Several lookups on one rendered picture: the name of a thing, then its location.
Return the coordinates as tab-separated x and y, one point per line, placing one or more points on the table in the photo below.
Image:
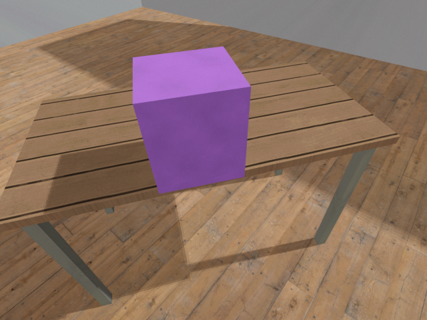
85	153

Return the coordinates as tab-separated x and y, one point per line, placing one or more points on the carton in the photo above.
192	108

